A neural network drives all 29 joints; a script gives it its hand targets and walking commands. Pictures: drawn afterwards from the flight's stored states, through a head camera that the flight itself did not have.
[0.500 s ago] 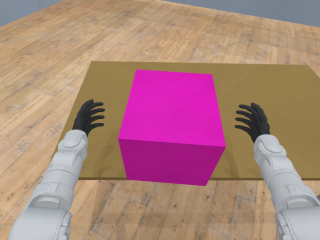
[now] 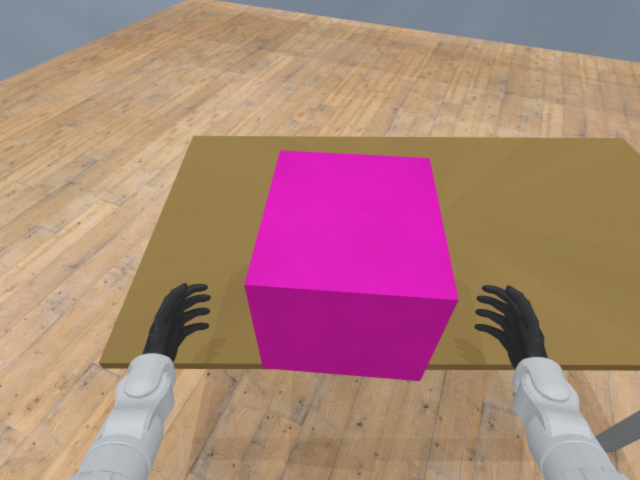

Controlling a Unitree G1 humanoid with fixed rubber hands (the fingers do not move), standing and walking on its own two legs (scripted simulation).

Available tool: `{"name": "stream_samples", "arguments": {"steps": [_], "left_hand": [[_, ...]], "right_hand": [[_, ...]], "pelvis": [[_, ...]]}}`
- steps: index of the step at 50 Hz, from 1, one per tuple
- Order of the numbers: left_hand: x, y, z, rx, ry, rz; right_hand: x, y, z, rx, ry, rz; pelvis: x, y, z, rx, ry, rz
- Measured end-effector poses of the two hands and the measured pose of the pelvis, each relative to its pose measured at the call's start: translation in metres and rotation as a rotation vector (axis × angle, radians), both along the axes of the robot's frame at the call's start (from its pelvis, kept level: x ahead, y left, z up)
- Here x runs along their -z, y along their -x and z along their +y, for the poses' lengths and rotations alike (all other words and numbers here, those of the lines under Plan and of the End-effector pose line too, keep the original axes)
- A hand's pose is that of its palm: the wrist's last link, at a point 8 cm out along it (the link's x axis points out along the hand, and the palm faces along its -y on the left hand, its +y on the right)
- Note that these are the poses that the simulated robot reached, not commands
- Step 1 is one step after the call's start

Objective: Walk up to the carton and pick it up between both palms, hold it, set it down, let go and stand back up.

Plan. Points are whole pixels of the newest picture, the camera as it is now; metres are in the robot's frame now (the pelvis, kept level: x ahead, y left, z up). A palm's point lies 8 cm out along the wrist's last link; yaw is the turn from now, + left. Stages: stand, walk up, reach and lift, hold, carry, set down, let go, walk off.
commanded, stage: set down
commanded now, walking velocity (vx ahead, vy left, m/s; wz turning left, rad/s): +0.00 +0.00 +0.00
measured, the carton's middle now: (347, 261) +0.46 -0.06 -0.03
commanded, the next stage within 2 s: let go in 1.68 s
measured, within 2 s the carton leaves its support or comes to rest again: neither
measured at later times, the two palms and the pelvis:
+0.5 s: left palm (151, 419) +0.22 +0.22 -0.03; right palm (518, 405) +0.22 -0.26 -0.04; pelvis +0.01 +0.00 -0.01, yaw +1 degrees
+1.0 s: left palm (149, 446) +0.20 +0.22 -0.06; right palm (506, 429) +0.20 -0.24 -0.06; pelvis +0.01 +0.00 +0.00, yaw -1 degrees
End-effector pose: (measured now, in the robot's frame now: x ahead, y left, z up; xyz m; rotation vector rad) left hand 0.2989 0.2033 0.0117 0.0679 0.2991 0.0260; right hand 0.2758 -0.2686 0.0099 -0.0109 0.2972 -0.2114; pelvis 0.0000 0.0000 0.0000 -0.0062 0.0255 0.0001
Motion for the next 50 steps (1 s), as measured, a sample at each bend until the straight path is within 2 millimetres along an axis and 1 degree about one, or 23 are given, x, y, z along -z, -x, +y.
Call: {"name": "stream_samples", "arguments": {"steps": [10, 16, 21, 25, 32, 37, 41, 50], "left_hand": [[0.026, 0.034, 0.011, -0.04, -0.004, 0.005], [0.036, 0.057, 0.014, -0.042, -0.009, 0.001], [0.043, 0.071, 0.015, -0.047, -0.013, 0.012], [0.046, 0.077, 0.012, -0.044, -0.012, 0.018], [0.06, 0.086, 0.008, -0.037, -0.002, 0.08], [0.062, 0.087, 0.009, -0.046, -0.006, 0.091], [0.067, 0.091, 0.01, -0.046, -0.02, 0.15], [0.071, 0.102, 0.016, -0.061, -0.024, 0.222]], "right_hand": [[0.024, 0.028, 0.005, 0.006, 0.003, 0.017], [0.038, 0.043, 0.01, 0.01, -0.006, 0.011], [0.045, 0.052, 0.012, 0.008, -0.003, 0.008], [0.048, 0.056, 0.012, -0.006, 0.005, 0.011], [0.057, 0.067, 0.012, -0.008, 0.021, 0.069], [0.061, 0.073, 0.016, -0.017, 0.024, 0.095], [0.066, 0.076, 0.02, -0.03, 0.024, 0.136], [0.066, 0.078, 0.03, -0.057, 0.044, 0.171]], "pelvis": [[0.002, -0.006, -0.002, -0.003, -0.001, -0.022], [0.003, -0.009, -0.002, -0.013, 0.002, -0.029], [0.005, -0.009, -0.001, -0.015, 0.001, -0.035], [0.006, -0.009, -0.001, -0.013, 0.001, -0.039], [0.007, -0.009, -0.002, -0.008, -0.002, -0.053], [0.006, -0.008, -0.003, -0.003, -0.002, -0.064], [0.005, -0.009, -0.003, 0.001, -0.002, -0.075], [0.002, -0.012, -0.003, 0.01, -0.003, -0.095]]}}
